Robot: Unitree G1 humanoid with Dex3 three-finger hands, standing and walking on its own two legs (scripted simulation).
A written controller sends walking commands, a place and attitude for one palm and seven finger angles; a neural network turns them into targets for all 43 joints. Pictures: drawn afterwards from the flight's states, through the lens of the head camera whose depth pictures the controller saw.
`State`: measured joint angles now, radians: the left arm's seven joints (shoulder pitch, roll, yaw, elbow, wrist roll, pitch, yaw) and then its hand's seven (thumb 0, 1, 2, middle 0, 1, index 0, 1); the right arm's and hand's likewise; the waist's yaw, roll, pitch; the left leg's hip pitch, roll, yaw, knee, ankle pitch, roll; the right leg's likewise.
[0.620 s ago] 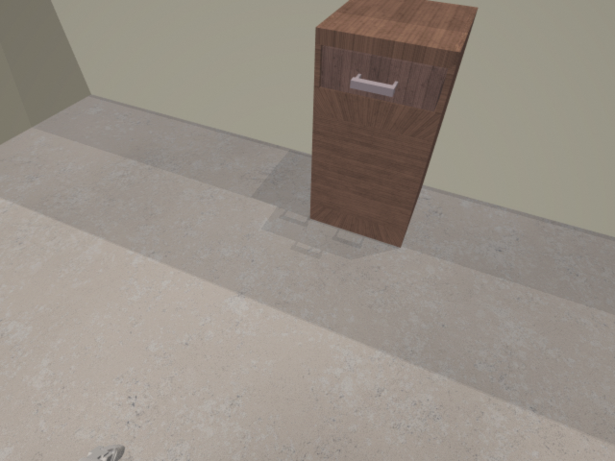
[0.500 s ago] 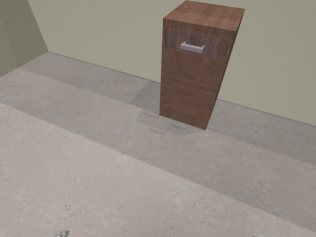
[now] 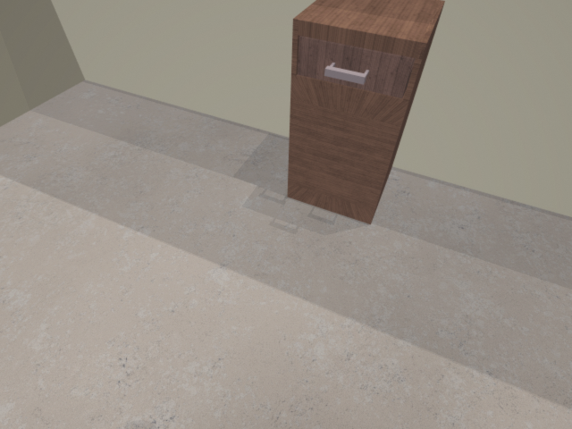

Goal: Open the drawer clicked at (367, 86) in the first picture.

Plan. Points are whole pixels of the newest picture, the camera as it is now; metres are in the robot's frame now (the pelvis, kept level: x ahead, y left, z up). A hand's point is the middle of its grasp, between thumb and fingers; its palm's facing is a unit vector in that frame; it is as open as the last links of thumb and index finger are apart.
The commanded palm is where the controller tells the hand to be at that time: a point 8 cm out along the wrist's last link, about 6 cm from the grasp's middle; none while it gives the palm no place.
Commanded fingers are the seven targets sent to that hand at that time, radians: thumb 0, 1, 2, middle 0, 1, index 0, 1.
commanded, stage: stand and wait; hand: left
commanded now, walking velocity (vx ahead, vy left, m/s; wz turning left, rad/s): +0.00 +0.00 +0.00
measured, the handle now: (347, 72) +1.19 -0.14 -0.06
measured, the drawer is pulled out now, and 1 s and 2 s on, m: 0.00 0.00 0.00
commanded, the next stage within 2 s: look at it before walking up in 0.22 s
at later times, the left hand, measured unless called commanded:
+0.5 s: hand out of the picture +0.08 +0.24 -0.15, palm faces -0.03 -0.94 -0.33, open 7.4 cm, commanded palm none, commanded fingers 0.00 0.90 0.90 -0.20 -0.30 -0.20 -0.30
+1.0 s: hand out of the picture +0.07 +0.24 -0.16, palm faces -0.03 -0.94 -0.33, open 7.4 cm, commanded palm none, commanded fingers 0.00 0.90 0.90 -0.20 -0.30 -0.20 -0.30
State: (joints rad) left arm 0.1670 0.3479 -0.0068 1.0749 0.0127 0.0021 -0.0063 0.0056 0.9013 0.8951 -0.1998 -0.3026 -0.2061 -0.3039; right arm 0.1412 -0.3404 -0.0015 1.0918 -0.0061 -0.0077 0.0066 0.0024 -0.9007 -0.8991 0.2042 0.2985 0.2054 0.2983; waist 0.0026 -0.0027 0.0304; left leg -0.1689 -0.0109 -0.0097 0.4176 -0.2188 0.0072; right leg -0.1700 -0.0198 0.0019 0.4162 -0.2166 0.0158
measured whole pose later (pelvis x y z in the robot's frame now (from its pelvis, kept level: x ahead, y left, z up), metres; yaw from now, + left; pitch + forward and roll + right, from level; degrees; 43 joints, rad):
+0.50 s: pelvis +0.00 +0.00 +0.00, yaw +0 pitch -2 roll +0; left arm 0.13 0.34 -0.01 1.08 0.01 -0.01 -0.01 0.00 0.90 0.90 -0.20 -0.30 -0.21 -0.30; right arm 0.12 -0.34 0.00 1.10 0.00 -0.02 0.01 0.00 -0.90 -0.90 0.20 0.30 0.21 0.30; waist 0.00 -0.01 0.02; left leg -0.15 0.00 -0.01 0.38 -0.21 0.00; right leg -0.15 -0.01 0.00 0.39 -0.20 0.01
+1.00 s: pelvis +0.01 +0.00 +0.00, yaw +0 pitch -2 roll +0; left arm 0.16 0.33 -0.01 1.09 0.01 0.00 0.00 0.00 0.90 0.90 -0.20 -0.30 -0.21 -0.30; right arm 0.12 -0.33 0.01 1.11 -0.01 -0.01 0.00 0.00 -0.90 -0.90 0.20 0.30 0.20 0.30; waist 0.01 0.00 0.02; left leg -0.14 0.00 -0.01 0.38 -0.21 0.00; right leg -0.14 -0.01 0.00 0.38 -0.21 0.01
